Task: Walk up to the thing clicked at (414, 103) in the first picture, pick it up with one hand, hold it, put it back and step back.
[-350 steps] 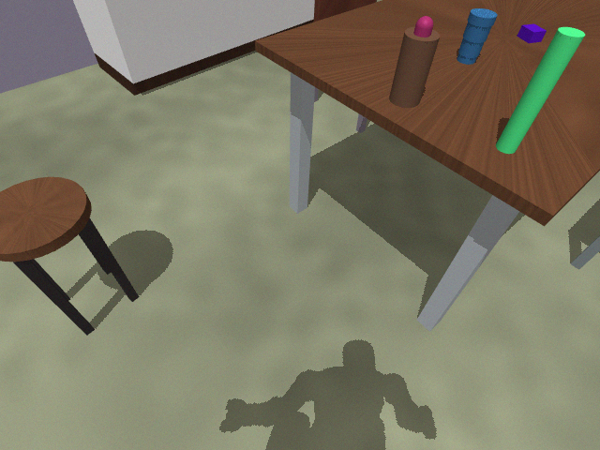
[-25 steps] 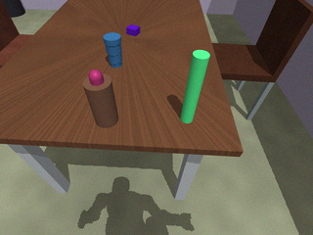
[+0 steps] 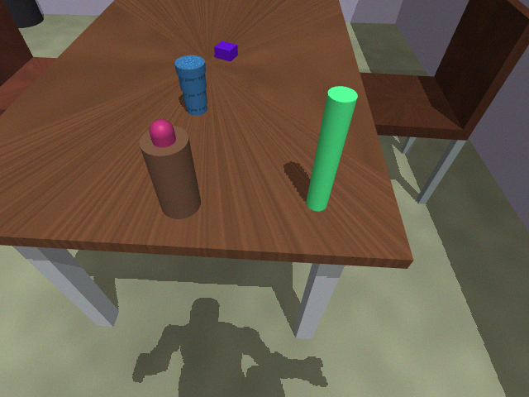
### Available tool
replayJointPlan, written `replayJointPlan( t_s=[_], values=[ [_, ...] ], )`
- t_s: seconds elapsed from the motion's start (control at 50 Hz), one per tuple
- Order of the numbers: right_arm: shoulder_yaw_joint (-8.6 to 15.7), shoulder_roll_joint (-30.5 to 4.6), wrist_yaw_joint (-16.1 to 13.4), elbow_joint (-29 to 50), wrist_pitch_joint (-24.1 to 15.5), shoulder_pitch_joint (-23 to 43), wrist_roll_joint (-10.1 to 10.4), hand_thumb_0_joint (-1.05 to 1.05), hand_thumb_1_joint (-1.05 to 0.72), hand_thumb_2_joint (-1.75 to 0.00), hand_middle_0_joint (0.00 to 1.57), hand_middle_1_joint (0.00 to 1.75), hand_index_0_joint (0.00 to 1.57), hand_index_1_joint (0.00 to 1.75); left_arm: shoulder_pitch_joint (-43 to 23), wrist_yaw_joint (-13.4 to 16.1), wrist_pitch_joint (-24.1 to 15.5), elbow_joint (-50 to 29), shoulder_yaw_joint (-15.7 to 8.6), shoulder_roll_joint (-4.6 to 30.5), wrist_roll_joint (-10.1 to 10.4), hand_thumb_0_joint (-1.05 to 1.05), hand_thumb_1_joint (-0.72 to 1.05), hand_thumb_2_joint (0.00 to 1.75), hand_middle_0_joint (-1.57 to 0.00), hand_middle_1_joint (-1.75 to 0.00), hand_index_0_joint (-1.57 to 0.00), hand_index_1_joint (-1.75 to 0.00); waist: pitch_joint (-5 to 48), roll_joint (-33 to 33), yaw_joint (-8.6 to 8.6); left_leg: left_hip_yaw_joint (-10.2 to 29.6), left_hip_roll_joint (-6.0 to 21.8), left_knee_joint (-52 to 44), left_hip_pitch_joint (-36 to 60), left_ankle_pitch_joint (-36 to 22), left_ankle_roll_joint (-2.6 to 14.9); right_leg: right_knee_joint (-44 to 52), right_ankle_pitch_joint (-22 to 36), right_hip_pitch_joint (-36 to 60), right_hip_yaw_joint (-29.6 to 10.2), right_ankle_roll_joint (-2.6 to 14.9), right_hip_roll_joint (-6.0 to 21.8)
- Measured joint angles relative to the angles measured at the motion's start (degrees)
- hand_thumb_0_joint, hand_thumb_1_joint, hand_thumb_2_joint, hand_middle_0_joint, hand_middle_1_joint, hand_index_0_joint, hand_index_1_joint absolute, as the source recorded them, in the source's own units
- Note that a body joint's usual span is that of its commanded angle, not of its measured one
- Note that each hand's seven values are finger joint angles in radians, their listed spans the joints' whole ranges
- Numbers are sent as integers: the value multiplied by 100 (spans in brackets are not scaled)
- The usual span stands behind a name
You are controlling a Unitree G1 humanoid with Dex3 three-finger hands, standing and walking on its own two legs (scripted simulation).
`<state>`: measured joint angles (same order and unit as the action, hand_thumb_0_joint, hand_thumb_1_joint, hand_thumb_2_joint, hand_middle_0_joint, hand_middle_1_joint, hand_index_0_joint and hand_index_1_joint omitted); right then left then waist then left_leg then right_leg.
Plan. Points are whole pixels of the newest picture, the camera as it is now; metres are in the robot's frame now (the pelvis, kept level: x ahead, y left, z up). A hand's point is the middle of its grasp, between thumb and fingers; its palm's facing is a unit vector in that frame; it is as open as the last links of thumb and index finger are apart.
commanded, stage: stand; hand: left
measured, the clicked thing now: (171, 168) +0.47 +0.18 +0.07
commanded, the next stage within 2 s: rise first in 0.74 s
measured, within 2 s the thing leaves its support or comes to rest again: neither
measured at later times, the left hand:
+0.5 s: hand out of the picture +0.07 +0.26 -0.16, palm faces -0.02 -0.94 -0.34, open 7.3 cm
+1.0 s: hand out of the picture +0.14 +0.25 -0.15, palm faces +0.12 -0.94 -0.32, open 9.0 cm
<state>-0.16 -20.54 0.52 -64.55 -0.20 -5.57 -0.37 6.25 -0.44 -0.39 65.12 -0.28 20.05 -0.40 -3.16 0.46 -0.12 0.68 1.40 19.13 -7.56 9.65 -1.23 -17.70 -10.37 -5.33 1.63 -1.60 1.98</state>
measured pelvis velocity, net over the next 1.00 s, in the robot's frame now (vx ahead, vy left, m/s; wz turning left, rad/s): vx -0.01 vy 0.00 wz -0.01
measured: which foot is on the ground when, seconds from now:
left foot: down 0.00-1.00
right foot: down 0.00-1.00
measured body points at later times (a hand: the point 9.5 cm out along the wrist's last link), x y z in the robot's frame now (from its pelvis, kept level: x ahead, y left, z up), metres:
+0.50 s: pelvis +0.01 +0.00 +0.00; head +0.02 +0.00 +0.45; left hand +0.07 +0.30 -0.13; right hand +0.09 -0.30 -0.13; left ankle +0.01 +0.13 -0.75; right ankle -0.01 -0.14 -0.75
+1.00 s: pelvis -0.01 +0.00 -0.01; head +0.04 +0.00 +0.44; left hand +0.14 +0.29 -0.12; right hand +0.14 -0.29 -0.12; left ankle +0.01 +0.13 -0.75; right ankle -0.01 -0.14 -0.75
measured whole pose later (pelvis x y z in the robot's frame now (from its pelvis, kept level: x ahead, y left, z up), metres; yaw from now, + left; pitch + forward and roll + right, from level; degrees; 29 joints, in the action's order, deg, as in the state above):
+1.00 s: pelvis -0.01 +0.00 -0.01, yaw -1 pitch +1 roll +0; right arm 3.3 -17.6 -2.7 -55.4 -4.4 -2.0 3.8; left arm 3.5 2.7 -4.2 53.9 -3.8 17.9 4.2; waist -4.4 0.3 -0.4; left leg 0.2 1.5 26.0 -14.8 12.4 -1.0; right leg -25.1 -13.1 -13.0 0.9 -1.6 2.0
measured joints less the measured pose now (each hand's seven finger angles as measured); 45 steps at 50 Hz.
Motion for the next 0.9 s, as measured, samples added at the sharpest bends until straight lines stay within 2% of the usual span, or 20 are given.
replayJointPlan(
  t_s=[0.86,0.9],
  values=[
    [21,14,-15,42,2,1,0,0,-90,-90,20,30,20,30,59,21,11,-59,9,-1,-4,1,91,89,-20,-30,-21,-30,13,1,-13,-12,-25,3,56,78,21,10,-71,61,-7,-21,27],
    [26,51,-112,414,-70,-32,254,1,-88,-88,18,27,18,28,124,104,-9,-457,-5,-39,233,1,89,87,-18,-28,-19,-28,4,3,5,-17,-21,219,-169,152,23,-226,-150,-177,-20,-13,25]
  ],
)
